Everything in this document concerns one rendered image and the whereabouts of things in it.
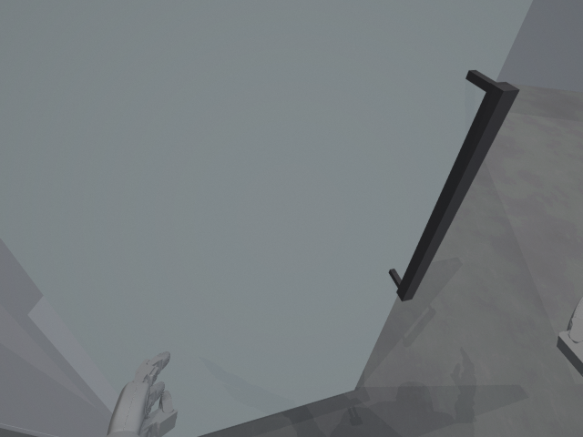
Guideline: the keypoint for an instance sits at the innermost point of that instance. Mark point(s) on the handle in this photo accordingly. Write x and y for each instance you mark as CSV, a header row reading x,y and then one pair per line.
x,y
489,118

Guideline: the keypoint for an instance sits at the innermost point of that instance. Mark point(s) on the left robot hand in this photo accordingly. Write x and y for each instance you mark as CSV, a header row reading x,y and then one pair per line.
x,y
131,413

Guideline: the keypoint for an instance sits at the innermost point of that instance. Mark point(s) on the right robot hand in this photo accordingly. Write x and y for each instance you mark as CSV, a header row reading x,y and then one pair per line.
x,y
570,342

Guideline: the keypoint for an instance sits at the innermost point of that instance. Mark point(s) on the fridge door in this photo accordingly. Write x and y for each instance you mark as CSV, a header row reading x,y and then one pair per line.
x,y
232,180

